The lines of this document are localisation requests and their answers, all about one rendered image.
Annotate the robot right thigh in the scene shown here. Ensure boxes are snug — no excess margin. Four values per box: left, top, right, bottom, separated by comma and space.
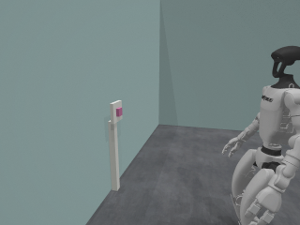
232, 149, 258, 205

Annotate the robot right forearm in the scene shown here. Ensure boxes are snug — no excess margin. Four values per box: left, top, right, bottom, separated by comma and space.
237, 116, 260, 143

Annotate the button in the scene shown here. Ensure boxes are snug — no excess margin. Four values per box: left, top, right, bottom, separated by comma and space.
116, 107, 123, 117

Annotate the left robot upper arm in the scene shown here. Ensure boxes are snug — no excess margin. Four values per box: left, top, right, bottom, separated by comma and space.
284, 89, 300, 149

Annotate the robot left forearm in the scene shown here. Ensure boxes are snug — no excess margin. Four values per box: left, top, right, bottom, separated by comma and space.
267, 137, 300, 194

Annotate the right robot shin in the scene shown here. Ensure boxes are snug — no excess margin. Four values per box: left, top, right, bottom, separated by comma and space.
231, 194, 242, 225

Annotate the panel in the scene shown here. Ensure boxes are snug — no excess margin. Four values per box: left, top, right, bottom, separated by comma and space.
108, 100, 123, 191

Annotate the left robot hand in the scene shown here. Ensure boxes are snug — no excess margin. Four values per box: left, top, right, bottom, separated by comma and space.
244, 187, 282, 225

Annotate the right robot hand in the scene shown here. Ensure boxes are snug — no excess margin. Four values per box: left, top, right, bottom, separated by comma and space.
222, 137, 243, 158

